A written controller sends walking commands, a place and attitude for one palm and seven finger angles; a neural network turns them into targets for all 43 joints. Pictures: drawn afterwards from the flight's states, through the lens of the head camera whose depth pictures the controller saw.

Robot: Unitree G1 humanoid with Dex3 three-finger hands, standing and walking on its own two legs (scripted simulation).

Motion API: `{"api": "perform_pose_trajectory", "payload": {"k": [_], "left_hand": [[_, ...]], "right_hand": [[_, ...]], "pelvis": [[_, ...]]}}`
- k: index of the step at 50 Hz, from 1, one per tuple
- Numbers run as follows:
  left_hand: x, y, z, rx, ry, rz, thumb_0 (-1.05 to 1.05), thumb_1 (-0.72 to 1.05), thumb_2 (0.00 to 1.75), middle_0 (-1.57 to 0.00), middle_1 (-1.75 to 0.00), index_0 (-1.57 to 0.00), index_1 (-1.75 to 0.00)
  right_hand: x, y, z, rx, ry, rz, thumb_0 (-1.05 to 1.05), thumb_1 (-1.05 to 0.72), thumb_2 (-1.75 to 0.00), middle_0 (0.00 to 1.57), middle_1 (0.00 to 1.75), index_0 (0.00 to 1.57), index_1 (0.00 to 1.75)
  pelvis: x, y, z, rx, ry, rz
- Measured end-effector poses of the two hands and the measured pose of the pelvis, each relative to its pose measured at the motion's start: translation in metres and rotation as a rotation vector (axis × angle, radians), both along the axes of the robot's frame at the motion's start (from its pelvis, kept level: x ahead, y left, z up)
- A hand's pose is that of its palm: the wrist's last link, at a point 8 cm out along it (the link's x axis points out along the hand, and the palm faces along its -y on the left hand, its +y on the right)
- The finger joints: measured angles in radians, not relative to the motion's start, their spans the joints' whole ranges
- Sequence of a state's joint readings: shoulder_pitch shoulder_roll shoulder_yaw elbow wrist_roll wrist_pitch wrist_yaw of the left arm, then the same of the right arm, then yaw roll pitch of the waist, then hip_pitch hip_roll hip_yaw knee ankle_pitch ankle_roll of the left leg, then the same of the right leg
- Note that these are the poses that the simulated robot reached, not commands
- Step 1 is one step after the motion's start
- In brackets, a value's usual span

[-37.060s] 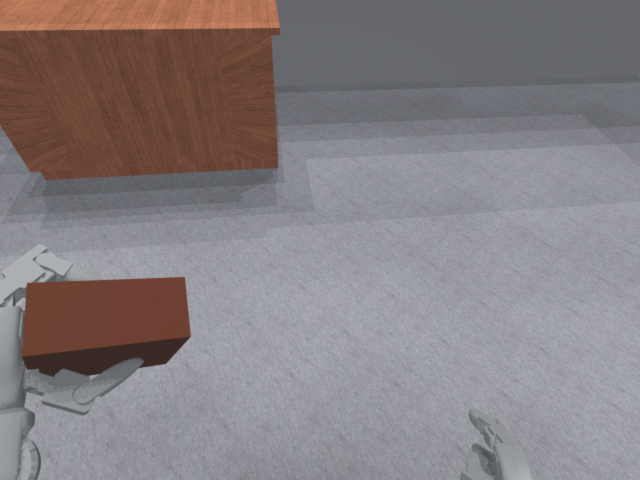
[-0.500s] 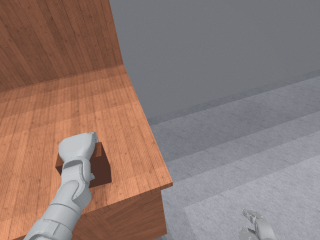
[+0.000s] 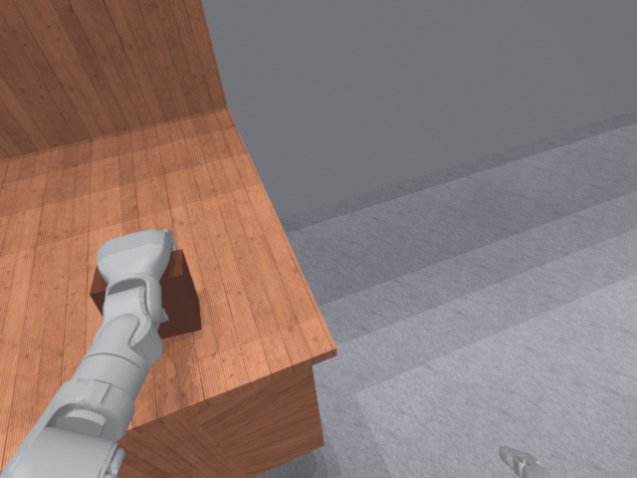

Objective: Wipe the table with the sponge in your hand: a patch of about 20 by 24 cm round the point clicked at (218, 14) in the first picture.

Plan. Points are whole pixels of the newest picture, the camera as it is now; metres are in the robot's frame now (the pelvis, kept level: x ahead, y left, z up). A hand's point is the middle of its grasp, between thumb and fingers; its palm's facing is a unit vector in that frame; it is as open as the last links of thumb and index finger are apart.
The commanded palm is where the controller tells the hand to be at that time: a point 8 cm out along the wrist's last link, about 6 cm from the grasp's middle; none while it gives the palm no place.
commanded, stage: wipe forward along the middle lane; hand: left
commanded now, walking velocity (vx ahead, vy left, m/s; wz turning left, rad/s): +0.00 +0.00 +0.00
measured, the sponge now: (155, 307) +0.35 +0.27 -0.01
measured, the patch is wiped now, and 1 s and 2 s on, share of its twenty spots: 1.00 1.00 1.00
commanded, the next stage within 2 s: slide back across to the first lane in 0.66 s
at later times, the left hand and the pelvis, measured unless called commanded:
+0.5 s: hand (144, 258) +0.41 +0.29 +0.04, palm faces -0.09 -0.02 -1.00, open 10.0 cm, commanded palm +0.39 +0.30 +0.07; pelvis +0.00 +0.02 +0.00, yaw +0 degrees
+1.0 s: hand (133, 244) +0.43 +0.32 +0.04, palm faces -0.07 -0.04 -1.00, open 10.0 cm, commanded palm +0.41 +0.32 +0.09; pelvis +0.00 +0.04 +0.00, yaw -2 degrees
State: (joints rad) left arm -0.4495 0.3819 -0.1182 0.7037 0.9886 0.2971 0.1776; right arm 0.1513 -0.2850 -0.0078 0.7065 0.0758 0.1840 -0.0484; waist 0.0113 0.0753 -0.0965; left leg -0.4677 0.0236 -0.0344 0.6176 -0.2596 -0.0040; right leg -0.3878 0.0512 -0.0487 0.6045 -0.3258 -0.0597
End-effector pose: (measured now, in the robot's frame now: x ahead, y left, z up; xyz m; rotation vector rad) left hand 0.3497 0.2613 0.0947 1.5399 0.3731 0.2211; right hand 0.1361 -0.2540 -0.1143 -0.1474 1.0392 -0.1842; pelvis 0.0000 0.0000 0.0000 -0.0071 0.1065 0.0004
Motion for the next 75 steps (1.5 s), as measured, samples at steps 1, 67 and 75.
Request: {"api": "perform_pose_trajectory", "payload": {"k": [1, 67, 75], "left_hand": [[0.002, 0.001, 0.0, 0.002, 0.002, -0.001, 0.01, -0.54, 1.09, -0.75, -1.35, -0.79, -1.33], [0.052, 0.104, 0.008, 0.001, 0.021, 0.064, 0.01, -0.52, 1.1, -0.72, -1.38, -0.75, -1.37], [0.048, 0.11, 0.005, 0.007, 0.036, 0.029, 0.0, -0.52, 1.1, -0.71, -1.39, -0.75, -1.38]], "right_hand": [[-0.001, 0.001, -0.001, 0.001, 0.004, 0.0, 0.01, -0.91, -0.9, 0.2, 0.3, 0.2, 0.3], [-0.024, 0.033, 0.006, -0.032, 0.125, -0.047, 0.0, -0.91, -0.9, 0.21, 0.3, 0.2, 0.3], [0.003, 0.032, 0.01, -0.048, 0.106, -0.011, 0.0, -0.91, -0.9, 0.21, 0.3, 0.2, 0.3]], "pelvis": [[0.0, 0.001, 0.0, -0.001, 0.002, 0.001], [0.022, 0.045, 0.002, -0.036, 0.06, -0.009], [0.031, 0.045, 0.003, -0.035, 0.058, 0.003]]}}
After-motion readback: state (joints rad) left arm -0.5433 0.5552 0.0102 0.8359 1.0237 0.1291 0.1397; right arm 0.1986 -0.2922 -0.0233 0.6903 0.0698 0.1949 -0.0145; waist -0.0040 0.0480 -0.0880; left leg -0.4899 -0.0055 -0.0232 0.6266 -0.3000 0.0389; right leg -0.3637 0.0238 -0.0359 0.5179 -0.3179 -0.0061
